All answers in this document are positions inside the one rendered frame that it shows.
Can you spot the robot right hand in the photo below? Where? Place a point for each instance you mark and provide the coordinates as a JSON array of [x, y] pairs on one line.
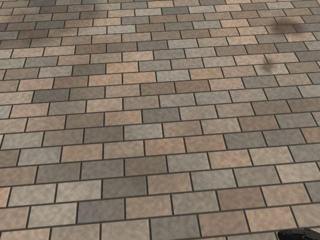
[[298, 234]]

